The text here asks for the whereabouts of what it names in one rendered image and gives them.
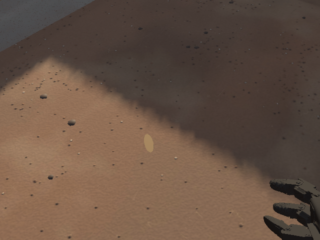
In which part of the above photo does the robot right hand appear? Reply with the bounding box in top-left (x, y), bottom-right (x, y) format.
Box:
top-left (263, 178), bottom-right (320, 240)

